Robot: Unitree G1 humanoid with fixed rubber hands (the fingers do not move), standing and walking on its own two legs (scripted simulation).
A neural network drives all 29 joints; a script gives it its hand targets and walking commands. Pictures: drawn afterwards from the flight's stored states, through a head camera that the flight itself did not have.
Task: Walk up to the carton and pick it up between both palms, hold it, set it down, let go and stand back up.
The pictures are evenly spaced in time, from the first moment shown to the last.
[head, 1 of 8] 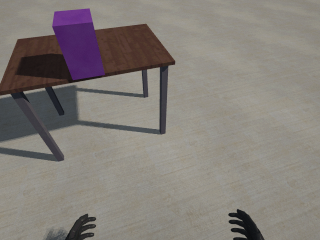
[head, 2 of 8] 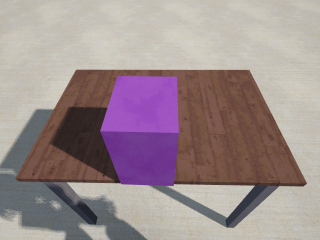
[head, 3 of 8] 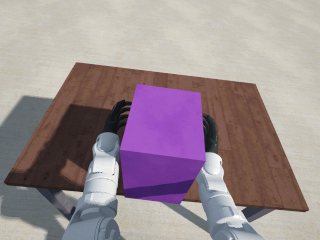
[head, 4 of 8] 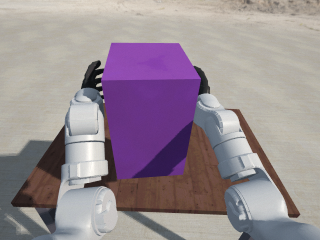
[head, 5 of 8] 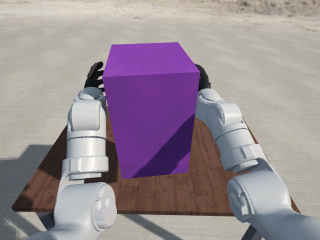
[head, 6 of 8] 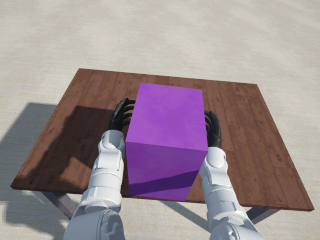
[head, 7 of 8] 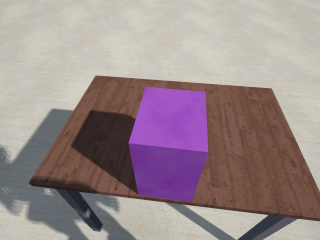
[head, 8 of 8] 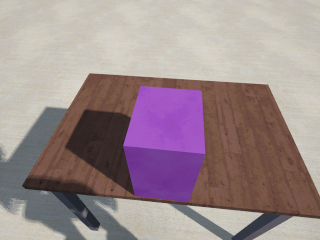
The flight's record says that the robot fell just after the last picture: no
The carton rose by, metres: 0.22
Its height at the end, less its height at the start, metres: +0.00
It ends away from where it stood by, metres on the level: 0.02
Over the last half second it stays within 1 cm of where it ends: yes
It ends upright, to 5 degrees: yes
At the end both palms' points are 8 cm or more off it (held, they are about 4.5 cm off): yes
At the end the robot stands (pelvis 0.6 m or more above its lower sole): yes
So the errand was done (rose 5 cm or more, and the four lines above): yes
